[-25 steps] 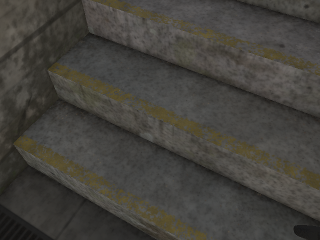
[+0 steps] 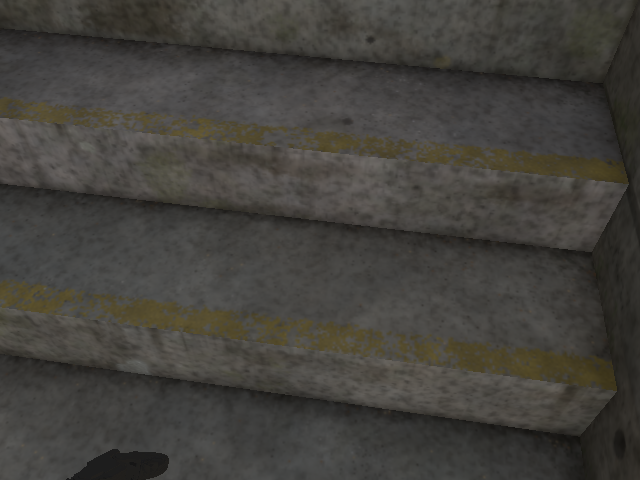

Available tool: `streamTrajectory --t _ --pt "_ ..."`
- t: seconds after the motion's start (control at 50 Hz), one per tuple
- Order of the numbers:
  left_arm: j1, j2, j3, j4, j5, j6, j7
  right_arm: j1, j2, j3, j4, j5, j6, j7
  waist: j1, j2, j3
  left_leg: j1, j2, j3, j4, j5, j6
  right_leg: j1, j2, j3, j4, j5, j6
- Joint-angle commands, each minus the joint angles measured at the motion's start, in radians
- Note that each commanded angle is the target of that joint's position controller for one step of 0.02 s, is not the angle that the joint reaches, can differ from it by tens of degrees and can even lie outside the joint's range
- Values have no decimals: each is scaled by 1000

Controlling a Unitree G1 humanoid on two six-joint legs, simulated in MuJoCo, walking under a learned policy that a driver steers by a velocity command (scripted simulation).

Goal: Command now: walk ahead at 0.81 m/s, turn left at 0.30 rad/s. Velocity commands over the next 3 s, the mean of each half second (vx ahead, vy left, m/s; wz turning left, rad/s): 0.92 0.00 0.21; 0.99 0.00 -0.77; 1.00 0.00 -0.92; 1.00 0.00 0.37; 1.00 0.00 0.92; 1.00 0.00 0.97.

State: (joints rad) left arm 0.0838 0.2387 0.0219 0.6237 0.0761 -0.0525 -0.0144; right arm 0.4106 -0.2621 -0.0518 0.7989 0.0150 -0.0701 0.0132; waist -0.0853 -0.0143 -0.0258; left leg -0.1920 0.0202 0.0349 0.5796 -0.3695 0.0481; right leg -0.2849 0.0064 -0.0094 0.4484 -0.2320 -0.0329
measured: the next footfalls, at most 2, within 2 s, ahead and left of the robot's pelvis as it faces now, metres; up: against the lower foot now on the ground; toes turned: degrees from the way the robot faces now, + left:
left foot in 0.48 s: +0.45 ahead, +0.22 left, +0.18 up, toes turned +15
right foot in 0.96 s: +0.73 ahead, +0.12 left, +0.36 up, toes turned -12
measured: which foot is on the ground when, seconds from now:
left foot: up 0.00-0.46, down 0.48-0.94, up 0.96-1.00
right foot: down 0.00-0.48, up 0.50-0.94, down 0.96-1.00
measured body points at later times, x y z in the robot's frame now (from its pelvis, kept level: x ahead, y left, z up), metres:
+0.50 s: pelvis +0.27 +0.09 -0.01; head +0.35 +0.09 +0.44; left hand +0.09 +0.27 -0.12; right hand +0.61 +0.01 -0.03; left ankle +0.42 +0.21 -0.57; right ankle +0.02 -0.12 -0.70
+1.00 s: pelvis +0.65 +0.13 +0.22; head +0.64 +0.16 +0.67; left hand +0.87 +0.31 +0.13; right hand +0.62 -0.11 +0.10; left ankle +0.48 +0.25 -0.42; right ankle +0.69 +0.12 -0.38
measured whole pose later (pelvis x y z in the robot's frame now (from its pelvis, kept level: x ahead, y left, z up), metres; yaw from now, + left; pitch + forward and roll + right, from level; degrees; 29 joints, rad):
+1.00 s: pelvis +0.65 +0.13 +0.22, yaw -12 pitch +1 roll -1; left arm 0.11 0.17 0.00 0.65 -0.02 0.02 0.01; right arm 0.42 -0.18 -0.02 0.89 0.00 -0.07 0.01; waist 0.05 -0.04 -0.06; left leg -0.18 0.14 0.23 1.06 -0.01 0.05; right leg -0.75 0.17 -0.20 1.30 -0.64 -0.25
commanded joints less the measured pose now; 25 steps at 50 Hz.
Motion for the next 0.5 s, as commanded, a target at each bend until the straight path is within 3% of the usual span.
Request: streamTrajectory --t 0.02,0.04,0.06,0.08,0.12,0.14,0.18,0.2,0.22,0.24,0.26,0.28,0.32,0.36,0.38,0.4,0.42,0.44,0.46,0.48,0.5 --pt "383 272 92 49 13 -15 39 -208 -42 4 -155 -11 -18 -4 224 -99 -23 -711 -17 -153 607 -69 67 505 -420 505 -253 -386 -156" --pt "276 187 65 31 -9 -17 32 -191 -42 -5 -140 -16 -6 4 162 -90 14 -734 1 -151 683 1 59 433 -360 398 -247 -356 -120" --pt "218 137 50 21 -26 -22 24 -160 -41 -9 -123 -15 9 8 122 -91 25 -721 25 -133 723 56 38 365 -319 284 -265 -251 -88" --pt "209 114 42 24 -35 -33 29 -145 -49 -14 -110 -30 20 13 109 -92 32 -698 28 -108 770 99 19 309 -293 200 -296 -145 -80" --pt "233 110 42 57 -32 -54 28 -134 -17 -10 -108 -47 39 19 90 -82 30 -728 25 -85 963 155 7 262 -279 98 -288 -17 -79" --pt "241 113 44 72 -25 -63 18 -164 -3 -8 -126 -49 50 19 82 -68 61 -780 18 -96 1048 174 7 231 -285 62 -280 26 -79" --pt "232 103 43 97 -26 -80 8 -203 6 -7 -150 -50 58 15 58 -71 94 -806 20 -107 1081 203 4 143 -289 -19 -282 88 -67" --pt "245 92 39 124 -30 -82 8 -270 3 -8 -175 -54 66 2 68 -89 120 -853 18 -82 1110 173 8 139 -286 -60 -285 178 -53" --pt "301 89 36 155 -23 -85 10 -306 26 -3 -191 -55 79 -14 86 -140 114 -948 -3 -52 1281 102 21 202 -311 -55 -262 261 -75" --pt "378 86 33 201 -23 -91 9 -344 66 9 -215 -55 81 -31 98 -140 117 -1068 -20 -95 1450 20 43 249 -346 -14 -266 266 -115" --pt "418 78 30 234 -27 -94 11 -380 71 15 -238 -60 78 -40 89 -95 136 -1180 -23 -151 1487 -36 66 305 -350 2 -262 207 -126" --pt "475 103 33 274 -26 -102 16 -468 89 25 -278 -66 71 -49 102 -32 198 -1324 -34 -166 1541 -107 81 366 -368 34 -284 144 -145" --pt "511 112 27 326 -30 -113 20 -583 104 45 -341 -62 53 -57 110 -7 244 -1480 -39 -150 1489 -230 99 457 -356 30 -311 175 -134" --pt "568 96 11 395 -41 -104 35 -731 135 81 -427 -55 35 -46 128 -38 270 -1632 24 -68 1490 -350 109 549 -371 33 -381 204 -128" --pt "573 58 -4 423 -54 -92 41 -810 137 108 -483 -55 20 -32 132 -35 270 -1537 84 77 1299 -393 96 488 -318 -16 -477 311 -131" --pt "578 13 -17 460 -69 -66 56 -881 148 126 -531 -43 15 -16 133 -3 273 -1349 105 108 1156 -396 97 365 -276 -38 -534 448 -128" --pt "477 40 -21 409 -78 -48 59 -759 153 144 -505 -23 10 10 68 63 171 -800 71 217 791 -165 94 100 -196 -125 -568 715 -141" --pt "504 75 -23 366 -113 -57 44 -645 174 140 -445 -5 17 33 81 15 -82 -209 -22 222 739 81 103 -58 -216 -82 -447 1310 -169" --pt "464 285 28 337 -98 -89 13 -239 66 77 -358 -12 38 9 -120 -251 -309 142 -113 117 769 -32 100 8 -282 -32 -136 1882 -174" --pt "338 431 99 309 -123 -110 -6 39 -52 7 -287 -56 62 -17 -300 -290 -485 265 -63 -57 626 -94 137 73 -287 35 239 1989 -116" --pt "309 275 80 237 -170 -144 -37 161 -213 -55 -215 -67 39 -29 -267 73 -611 498 221 -532 317 -104 157 -196 -110 88 656 1143 -60"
